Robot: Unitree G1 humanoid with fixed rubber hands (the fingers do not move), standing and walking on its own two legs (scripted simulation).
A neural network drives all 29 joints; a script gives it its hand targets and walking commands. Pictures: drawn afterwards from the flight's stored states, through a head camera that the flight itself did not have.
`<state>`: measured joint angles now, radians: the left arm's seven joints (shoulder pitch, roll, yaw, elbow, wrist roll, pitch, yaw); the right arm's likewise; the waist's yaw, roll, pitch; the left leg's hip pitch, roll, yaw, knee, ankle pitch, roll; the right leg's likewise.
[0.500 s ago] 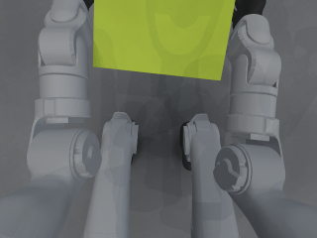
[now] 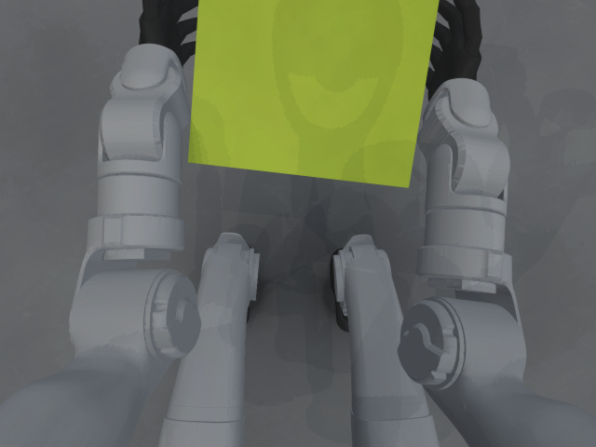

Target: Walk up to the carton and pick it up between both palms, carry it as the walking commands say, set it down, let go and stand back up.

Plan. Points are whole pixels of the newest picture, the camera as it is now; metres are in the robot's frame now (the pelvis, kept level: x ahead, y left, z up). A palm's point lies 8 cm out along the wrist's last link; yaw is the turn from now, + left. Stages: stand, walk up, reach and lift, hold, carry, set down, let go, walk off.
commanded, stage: reach and lift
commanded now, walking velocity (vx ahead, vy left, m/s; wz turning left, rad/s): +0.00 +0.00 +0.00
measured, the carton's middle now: (304, 85) +0.51 +0.00 -0.13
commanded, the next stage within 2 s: none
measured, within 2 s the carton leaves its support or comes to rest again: neither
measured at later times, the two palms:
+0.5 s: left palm (126, 28) +0.50 +0.14 +0.02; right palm (494, 67) +0.48 -0.15 +0.02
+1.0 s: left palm out of the picture +0.48 +0.14 +0.13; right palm out of the picture +0.46 -0.15 +0.13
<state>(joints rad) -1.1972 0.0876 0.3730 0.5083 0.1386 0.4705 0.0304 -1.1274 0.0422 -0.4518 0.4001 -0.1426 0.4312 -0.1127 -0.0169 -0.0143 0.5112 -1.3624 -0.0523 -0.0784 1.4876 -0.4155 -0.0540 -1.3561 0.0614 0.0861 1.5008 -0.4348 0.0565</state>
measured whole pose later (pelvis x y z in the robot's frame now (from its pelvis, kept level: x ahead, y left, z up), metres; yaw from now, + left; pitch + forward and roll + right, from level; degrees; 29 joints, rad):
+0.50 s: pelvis +0.02 +0.00 +0.06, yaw +0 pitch +13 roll +0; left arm -1.01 0.03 0.37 0.46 0.16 0.45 0.01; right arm -0.95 0.11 -0.43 0.35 -0.17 0.42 -0.10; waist -0.02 0.00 0.44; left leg -1.10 -0.05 -0.08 1.23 -0.36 -0.05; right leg -1.10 0.05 0.09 1.25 -0.38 0.05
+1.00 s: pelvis +0.11 +0.00 +0.15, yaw +0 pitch +16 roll +0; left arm -0.58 -0.14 0.43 0.55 0.37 0.43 -0.06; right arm -0.52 0.24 -0.48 0.46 -0.36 0.41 -0.01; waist -0.03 -0.01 -0.07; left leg -0.77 -0.03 -0.08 0.80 -0.31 -0.03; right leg -0.77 0.02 0.09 0.82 -0.33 0.03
